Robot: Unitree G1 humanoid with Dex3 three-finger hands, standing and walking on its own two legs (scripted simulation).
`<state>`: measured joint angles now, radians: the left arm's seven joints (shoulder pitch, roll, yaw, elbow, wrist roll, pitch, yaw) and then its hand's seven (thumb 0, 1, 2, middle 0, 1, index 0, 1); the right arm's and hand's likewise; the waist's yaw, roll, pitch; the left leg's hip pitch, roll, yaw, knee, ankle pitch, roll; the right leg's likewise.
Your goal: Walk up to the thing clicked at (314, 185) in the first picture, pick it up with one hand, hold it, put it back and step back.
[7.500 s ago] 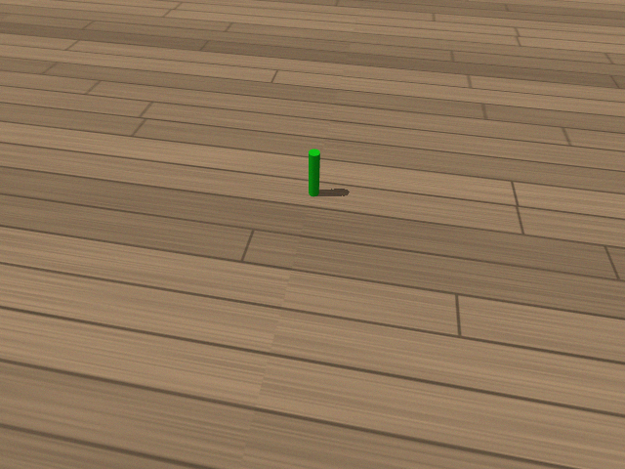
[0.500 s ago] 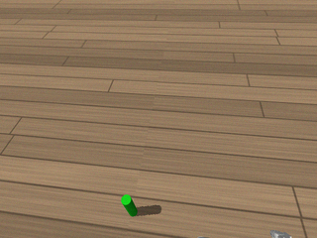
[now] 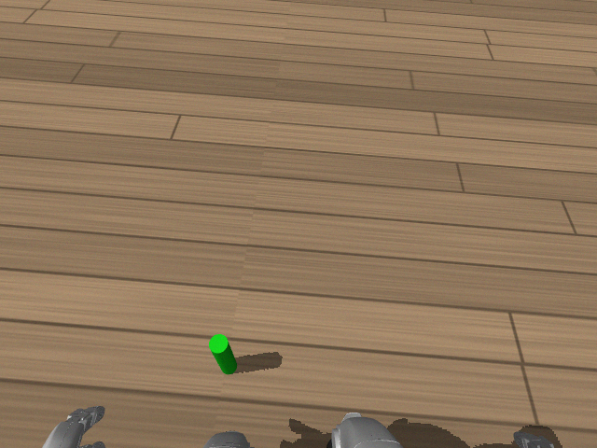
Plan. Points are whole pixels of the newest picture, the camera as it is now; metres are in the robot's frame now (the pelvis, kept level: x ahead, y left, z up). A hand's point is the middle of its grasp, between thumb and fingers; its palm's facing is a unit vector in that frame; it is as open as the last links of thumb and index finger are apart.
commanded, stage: walk up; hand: left
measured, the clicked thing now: (224, 355) +0.39 +0.21 -0.63
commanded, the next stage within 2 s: stand in 1.88 s
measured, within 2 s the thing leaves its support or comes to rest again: neither
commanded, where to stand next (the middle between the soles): +0.05 +0.01 m, yaw -2 degrees
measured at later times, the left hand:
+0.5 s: hand out of the picture -0.04 +0.28 -0.08, palm faces +0.00 -0.81 -0.59, open 7.4 cm
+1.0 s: hand out of the picture +0.08 +0.27 -0.15, palm faces -0.05 -0.92 -0.38, open 7.4 cm
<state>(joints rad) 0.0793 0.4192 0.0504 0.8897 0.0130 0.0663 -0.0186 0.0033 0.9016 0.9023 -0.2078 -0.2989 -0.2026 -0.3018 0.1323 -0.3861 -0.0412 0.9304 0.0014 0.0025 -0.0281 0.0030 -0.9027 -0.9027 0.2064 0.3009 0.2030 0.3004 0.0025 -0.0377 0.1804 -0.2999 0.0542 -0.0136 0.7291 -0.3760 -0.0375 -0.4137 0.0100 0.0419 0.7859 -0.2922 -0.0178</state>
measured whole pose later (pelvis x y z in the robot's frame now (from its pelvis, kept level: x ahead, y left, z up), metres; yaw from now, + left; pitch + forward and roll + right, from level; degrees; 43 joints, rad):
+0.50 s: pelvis -0.01 -0.03 +0.02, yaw +0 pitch -4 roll +0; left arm 0.42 0.40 0.08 0.94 0.02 -0.06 0.07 0.01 0.90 0.90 -0.21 -0.30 -0.21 -0.30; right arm 0.22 -0.47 -0.11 0.85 -0.04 0.09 0.05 0.00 -0.91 -0.90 0.20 0.30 0.20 0.30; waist 0.03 0.15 0.15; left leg -0.56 -0.02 -0.18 1.05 -0.26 0.00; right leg -0.18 -0.02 0.01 0.58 -0.34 0.01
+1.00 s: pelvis -0.01 +0.00 +0.00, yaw -1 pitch -2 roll +1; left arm 0.20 0.40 0.05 0.89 0.03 0.01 0.00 0.00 0.90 0.90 -0.21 -0.30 -0.20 -0.30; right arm 0.20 -0.39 -0.04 0.86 -0.01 -0.03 -0.01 0.00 -0.90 -0.90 0.21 0.30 0.20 0.30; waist -0.01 -0.04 0.12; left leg -0.34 0.00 -0.01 0.69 -0.31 0.00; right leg -0.32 -0.01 0.01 0.75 -0.44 -0.03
